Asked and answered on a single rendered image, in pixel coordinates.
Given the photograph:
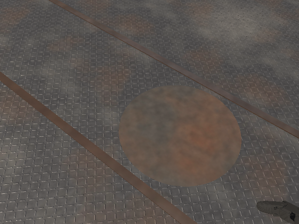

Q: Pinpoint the robot right hand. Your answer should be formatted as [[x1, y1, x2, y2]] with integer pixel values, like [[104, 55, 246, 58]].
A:
[[256, 201, 299, 224]]

